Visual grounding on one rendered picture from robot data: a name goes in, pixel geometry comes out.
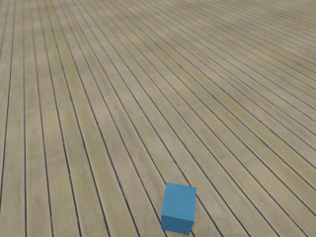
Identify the carton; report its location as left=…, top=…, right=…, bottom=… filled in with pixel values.
left=161, top=182, right=197, bottom=235

